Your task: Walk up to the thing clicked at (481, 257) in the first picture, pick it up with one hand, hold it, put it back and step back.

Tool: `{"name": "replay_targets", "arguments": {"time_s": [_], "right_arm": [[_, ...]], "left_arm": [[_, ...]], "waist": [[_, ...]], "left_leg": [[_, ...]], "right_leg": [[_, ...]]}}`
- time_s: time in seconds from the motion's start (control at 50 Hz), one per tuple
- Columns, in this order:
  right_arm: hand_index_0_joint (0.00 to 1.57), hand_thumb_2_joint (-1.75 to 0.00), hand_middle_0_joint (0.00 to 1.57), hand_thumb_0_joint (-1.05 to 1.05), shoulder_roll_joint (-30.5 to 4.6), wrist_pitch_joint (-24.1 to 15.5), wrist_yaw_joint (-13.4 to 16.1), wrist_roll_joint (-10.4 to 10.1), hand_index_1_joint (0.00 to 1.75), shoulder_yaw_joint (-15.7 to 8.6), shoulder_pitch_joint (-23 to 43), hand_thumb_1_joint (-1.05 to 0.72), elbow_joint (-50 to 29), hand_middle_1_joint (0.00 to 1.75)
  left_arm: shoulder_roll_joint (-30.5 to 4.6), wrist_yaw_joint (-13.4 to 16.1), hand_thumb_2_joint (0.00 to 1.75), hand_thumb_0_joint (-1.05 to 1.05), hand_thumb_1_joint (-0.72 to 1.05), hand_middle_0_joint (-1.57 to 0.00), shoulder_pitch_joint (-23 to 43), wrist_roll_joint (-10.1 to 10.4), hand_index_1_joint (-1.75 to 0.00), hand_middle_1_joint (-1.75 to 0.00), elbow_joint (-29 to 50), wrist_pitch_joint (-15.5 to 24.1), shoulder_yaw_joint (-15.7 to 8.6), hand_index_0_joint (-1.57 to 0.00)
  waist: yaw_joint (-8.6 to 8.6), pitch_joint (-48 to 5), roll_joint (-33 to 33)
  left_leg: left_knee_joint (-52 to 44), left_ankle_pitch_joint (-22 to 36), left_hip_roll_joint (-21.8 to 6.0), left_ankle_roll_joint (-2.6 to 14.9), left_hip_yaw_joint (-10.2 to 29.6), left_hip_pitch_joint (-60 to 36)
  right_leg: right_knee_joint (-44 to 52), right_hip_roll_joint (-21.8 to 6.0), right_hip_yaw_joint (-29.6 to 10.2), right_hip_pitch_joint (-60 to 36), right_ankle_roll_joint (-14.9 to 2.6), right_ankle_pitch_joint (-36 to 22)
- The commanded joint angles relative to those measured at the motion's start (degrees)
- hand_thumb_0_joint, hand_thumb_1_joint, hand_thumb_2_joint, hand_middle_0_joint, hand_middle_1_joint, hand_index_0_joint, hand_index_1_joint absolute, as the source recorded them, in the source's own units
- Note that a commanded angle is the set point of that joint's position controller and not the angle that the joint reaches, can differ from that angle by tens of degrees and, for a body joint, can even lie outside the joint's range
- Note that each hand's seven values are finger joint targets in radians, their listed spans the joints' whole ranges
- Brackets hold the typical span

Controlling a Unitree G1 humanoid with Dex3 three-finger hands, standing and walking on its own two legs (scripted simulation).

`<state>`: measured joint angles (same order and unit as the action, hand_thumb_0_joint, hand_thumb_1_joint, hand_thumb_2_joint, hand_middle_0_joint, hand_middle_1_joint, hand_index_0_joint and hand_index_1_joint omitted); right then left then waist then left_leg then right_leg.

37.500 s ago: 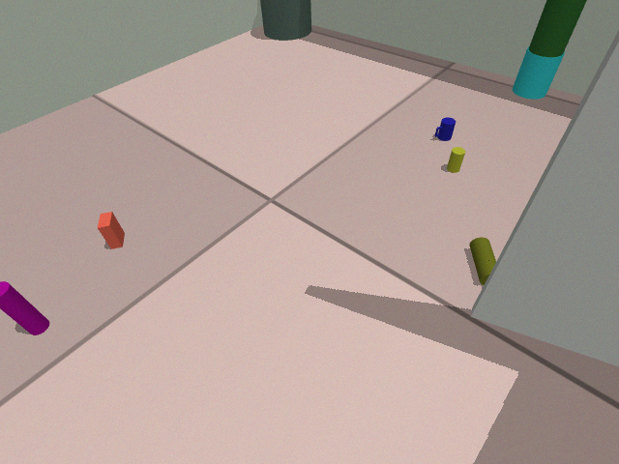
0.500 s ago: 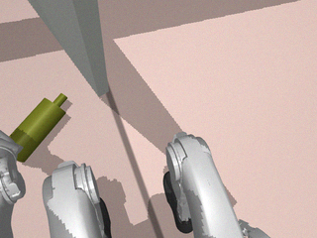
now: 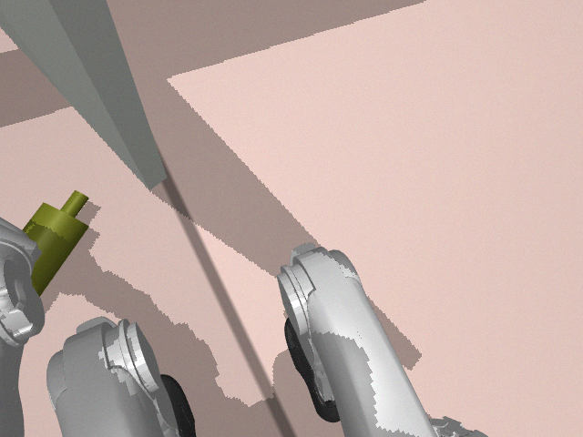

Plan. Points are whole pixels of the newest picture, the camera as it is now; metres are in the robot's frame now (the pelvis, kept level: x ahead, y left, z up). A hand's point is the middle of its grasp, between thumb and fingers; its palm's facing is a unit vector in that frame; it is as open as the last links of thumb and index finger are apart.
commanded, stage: approach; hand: left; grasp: from above
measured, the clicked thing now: (39, 252) +0.46 +0.29 -0.29
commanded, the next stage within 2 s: rest palm in 0.14 s
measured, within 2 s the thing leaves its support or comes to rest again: neither
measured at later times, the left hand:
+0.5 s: hand out of the picture +0.45 +0.31 -0.17, palm faces -0.29 -0.27 -0.92, open 14.4 cm
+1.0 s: hand (25, 249) +0.46 +0.29 -0.24, palm faces -0.24 -0.32 -0.92, open 14.1 cm
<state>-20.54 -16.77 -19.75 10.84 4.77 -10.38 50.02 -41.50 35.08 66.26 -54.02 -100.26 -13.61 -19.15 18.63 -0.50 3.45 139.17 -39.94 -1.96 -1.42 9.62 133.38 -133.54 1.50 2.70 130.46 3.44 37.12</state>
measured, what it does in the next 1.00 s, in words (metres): stands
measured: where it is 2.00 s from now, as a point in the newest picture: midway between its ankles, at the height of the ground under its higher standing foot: (256, 418)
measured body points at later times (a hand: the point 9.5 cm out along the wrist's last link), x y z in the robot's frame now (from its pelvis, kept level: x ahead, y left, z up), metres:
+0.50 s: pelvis +0.00 +0.00 +0.00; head +0.25 +0.05 +0.37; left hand +0.46 +0.32 -0.12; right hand +0.03 -0.27 -0.10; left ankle +0.07 +0.14 -0.29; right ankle +0.11 -0.13 -0.29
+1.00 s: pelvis +0.00 +0.01 -0.01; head +0.28 +0.09 +0.33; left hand +0.47 +0.30 -0.19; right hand -0.02 -0.25 -0.06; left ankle +0.07 +0.14 -0.29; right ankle +0.11 -0.13 -0.29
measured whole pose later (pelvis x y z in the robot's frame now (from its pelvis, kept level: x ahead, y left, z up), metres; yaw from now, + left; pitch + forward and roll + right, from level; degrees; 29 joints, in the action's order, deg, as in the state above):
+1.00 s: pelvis +0.00 +0.01 -0.01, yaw -4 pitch +29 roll -12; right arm -22.1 -23.4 -23.6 14.8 10.8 -8.6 48.1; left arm -50.7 46.6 67.0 -54.6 -108.2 -6.4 -20.0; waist 22.8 9.4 -4.4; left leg 144.1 -41.9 -1.2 -1.7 14.5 132.2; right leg -134.7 2.1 6.6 126.7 3.8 38.0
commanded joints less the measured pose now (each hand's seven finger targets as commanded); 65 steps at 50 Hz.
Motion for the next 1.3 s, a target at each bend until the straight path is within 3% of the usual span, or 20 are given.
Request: {"name": "replay_targets", "arguments": {"time_s": [0.0,0.1,0.12,0.16,0.24,0.26,0.36,0.42,0.5,0.58,0.72,0.86,0.94,0.98,1.0,1.04,1.06,1.08,1.14,1.28], "right_arm": [[0.2,-0.9,0.2,0.0,-14.6,-0.6,0.6,-0.3,0.3,-3.0,-14.3,-0.9,0.6,0.3],[0.2,-0.9,0.2,0.0,-14.0,-2.9,1.4,0.5,0.3,-2.9,-14.6,-0.9,0.6,0.3],[0.2,-0.9,0.2,0.0,-13.9,-3.2,1.5,0.7,0.3,-2.6,-15.1,-0.9,1.4,0.3],[0.2,-0.9,0.2,0.0,-13.3,-4.1,1.5,1.2,0.3,-2.3,-14.7,-0.91,0.5,0.3],[0.2,-0.91,0.2,0.0,-14.4,-3.4,1.4,1.3,0.3,-3.5,-12.6,-0.91,0.3,0.3],[0.2,-0.91,0.2,0.0,-13.7,-2.4,1.2,0.9,0.3,-3.9,-12.4,-0.91,-0.6,0.3],[0.2,-0.91,0.2,0.0,-12.5,-0.9,-0.2,0.9,0.3,-3.0,-12.9,-0.91,2.4,0.3],[0.2,-0.9,0.2,0.0,-14.6,-1.4,-0.3,0.5,0.3,-3.1,-13.8,-0.9,1.5,0.3],[0.2,-0.9,0.2,0.0,-16.0,-2.6,-0.5,0.7,0.3,-2.2,-15.2,-0.9,1.3,0.3],[0.2,-0.9,0.2,0.0,-15.9,-4.5,-0.2,1.3,0.3,-0.6,-14.6,-0.9,-0.3,0.3],[0.2,-0.91,0.2,0.0,-15.8,-6.3,0.1,2.7,0.3,1.0,-11.9,-0.91,-0.9,0.3],[0.2,-0.91,0.2,0.0,-18.0,-6.3,-2.5,3.7,0.3,1.4,-11.6,-0.92,0.1,0.3],[0.2,-0.91,0.2,0.0,-18.9,-6.7,-4.2,3.9,0.3,2.5,-11.2,-0.91,-0.4,0.3],[0.2,-0.91,0.2,0.0,-19.4,-6.4,-4.7,3.8,0.3,2.4,-11.3,-0.91,-1.4,0.3],[0.2,-0.91,0.2,0.0,-19.2,-6.6,-4.9,3.6,0.3,2.7,-10.0,-0.91,-1.5,0.3],[0.2,-0.91,0.2,0.0,-19.7,-6.5,-5.0,3.2,0.3,2.8,-10.7,-0.91,-1.1,0.3],[0.2,-0.91,0.2,0.0,-19.0,-6.8,-5.2,3.1,0.3,3.1,-9.6,-0.91,-2.2,0.3],[0.2,-0.91,0.2,0.0,-19.4,-6.8,-5.0,2.9,0.3,3.4,-10.7,-0.91,-1.2,0.3],[0.2,-0.91,0.2,0.0,-18.9,-7.2,-4.7,2.7,0.3,4.2,-10.5,-0.92,-1.7,0.3],[0.2,-0.91,0.2,0.0,-19.7,-8.1,-3.6,3.0,0.3,4.7,-10.8,-0.92,-1.8,0.3]], "left_arm": [[-14.7,-0.4,1.0,0.0,-0.59,-0.1,7.0,0.2,-1.05,-1.04,0.8,-0.4,1.7,-0.08],[-10.5,0.1,1.02,0.0,-0.61,-0.1,15.9,1.7,-1.05,-1.04,6.2,4.3,5.6,-0.08],[-12.5,1.0,1.01,0.0,-0.6,-0.1,17.6,1.8,-1.06,-1.04,7.0,5.4,4.7,-0.08],[-12.7,2.4,1.01,0.0,-0.61,-0.1,22.2,1.6,-1.05,-1.04,13.5,7.0,5.4,-0.09],[-21.3,7.5,1.03,0.0,-0.61,-0.12,14.8,0.6,-0.99,-0.95,19.7,6.5,-1.3,-0.08],[-19.9,8.0,1.09,0.0,-0.61,-0.11,14.1,0.7,-0.97,-0.9,20.5,5.8,-1.7,-0.04],[-11.0,3.9,1.08,0.0,-0.61,-0.1,10.0,0.9,-0.98,-0.93,4.8,1.7,3.6,-0.05],[-10.6,2.5,1.05,0.0,-0.61,-0.1,4.1,0.4,-0.99,-0.95,1.5,0.8,3.9,-0.06],[-14.6,2.7,1.0,0.0,-0.59,-0.1,5.3,0.4,-1.02,-1.0,-0.9,1.6,1.0,-0.08],[-12.5,2.6,1.0,0.0,-0.58,-0.11,13.9,1.1,-1.02,-1.0,1.5,4.8,4.3,-0.09],[-18.5,8.1,1.0,0.0,-0.6,-0.1,18.2,-1.8,-1.02,-0.99,3.2,10.3,4.6,-0.08],[-22.2,14.5,1.12,0.0,-0.59,-0.14,16.7,-2.2,-1.02,-0.97,-0.7,8.1,0.0,-0.09],[-22.2,13.7,1.03,0.0,-0.57,-0.12,12.0,-0.3,-1.01,-0.99,-4.8,6.2,0.5,-0.09],[-24.1,13.8,0.98,0.0,-0.56,-0.12,8.6,0.9,-1.0,-0.99,-5.7,5.0,-2.3,-0.1],[-22.5,13.0,0.96,0.0,-0.55,-0.11,9.1,1.2,-1.0,-1.0,-6.1,4.6,-0.4,-0.1],[-23.7,12.1,0.96,0.0,-0.55,-0.11,7.4,1.3,-1.01,-1.0,-6.9,3.9,-1.2,-0.1],[-22.0,11.0,0.97,0.0,-0.55,-0.11,10.4,1.6,-1.01,-1.0,-4.9,4.1,1.1,-0.1],[-24.5,10.9,0.99,0.0,-0.57,-0.11,8.7,2.4,-1.0,-0.99,-5.5,4.2,-1.2,-0.09],[-24.1,9.7,1.0,0.0,-0.58,-0.12,11.0,3.1,-1.01,-0.98,-3.6,5.0,-0.1,-0.09],[-24.6,8.5,0.99,0.0,-0.56,-0.12,14.8,1.1,-1.02,-1.0,-0.7,8.4,3.4,-0.1]], "waist": [[0.51,-31.8,4.5],[4.14,-30.8,7.8],[4.32,-31.8,8.3],[3.14,-37.0,13.4],[-1.39,-46.3,22.4],[-1.66,-47.5,24.0],[0.59,-32.4,16.8],[0.36,-30.5,11.5],[2.22,-29.4,5.6],[5.88,-30.0,6.3],[4.26,-31.0,18.1],[5.17,-30.5,21.1],[5.43,-27.2,18.8],[4.64,-27.7,18.4],[4.95,-26.5,17.2],[5.35,-26.1,16.7],[6.27,-24.8,16.7],[6.0,-25.8,15.5],[6.99,-25.1,14.9],[8.86,-24.9,17.8]], "left_leg": [[-12.4,8.1,1.9,4.19,-6.7,-17.2],[-12.7,2.1,1.8,3.18,-5.7,-20.8],[-12.3,1.9,1.7,3.08,-5.6,-21.3],[-11.6,5.0,1.4,2.52,-6.0,-26.9],[-12.4,10.4,0.8,1.48,-7.2,-35.6],[-12.7,12.5,0.6,1.13,-7.6,-36.2],[-11.1,11.3,0.7,2.3,-7.6,-23.9],[-12.1,13.7,1.0,2.53,-6.3,-23.0],[-12.2,11.1,1.4,3.29,-4.9,-20.6],[-10.9,9.1,1.2,3.22,-4.1,-23.2],[-10.6,4.4,0.7,1.7,-4.9,-29.9],[-9.3,12.0,-0.3,0.91,-4.0,-31.4],[-8.9,14.2,-0.5,1.2,-2.8,-30.0],[-9.3,17.1,-0.5,1.17,-2.4,-30.5],[-9.0,15.8,-0.5,1.41,-2.3,-29.2],[-9.6,14.8,-0.5,1.62,-2.3,-28.3],[-9.0,13.9,-0.4,1.83,-2.2,-27.0],[-9.6,13.3,-0.5,1.95,-2.0,-26.4],[-8.9,12.0,-0.6,2.19,-1.9,-25.2],[-9.3,6.3,-0.5,1.9,-1.5,-27.6]], "right_leg": [[13.9,1.5,6.2,-24.0,-3.78,-8.0],[15.0,1.7,6.9,-21.4,-4.26,-1.1],[15.2,1.7,7.0,-21.9,-4.26,-0.8],[13.9,1.2,7.4,-21.6,-4.57,-4.6],[11.9,0.3,7.2,-24.5,-5.35,-10.6],[11.4,0.4,6.8,-24.6,-5.55,-12.7],[12.1,1.4,7.4,-18.7,-5.05,-12.3],[12.1,1.6,8.0,-20.8,-4.78,-13.7],[12.4,1.6,8.7,-22.7,-4.21,-11.7],[12.4,1.5,9.2,-20.6,-4.03,-10.1],[11.9,1.2,9.8,-21.1,-4.97,-5.6],[11.0,1.1,10.8,-23.0,-4.71,-13.5],[10.0,1.5,11.5,-23.9,-4.23,-16.1],[9.7,1.6,11.7,-26.1,-4.23,-18.2],[9.4,1.6,11.9,-24.5,-4.11,-17.3],[10.3,2.2,12.0,-24.9,-4.07,-16.7],[9.8,2.0,11.9,-23.6,-3.94,-16.0],[10.7,2.4,11.9,-25.4,-4.0,-15.8],[10.6,2.1,11.9,-25.2,-3.86,-14.6],[11.1,2.4,12.5,-24.1,-4.21,-9.2]]}}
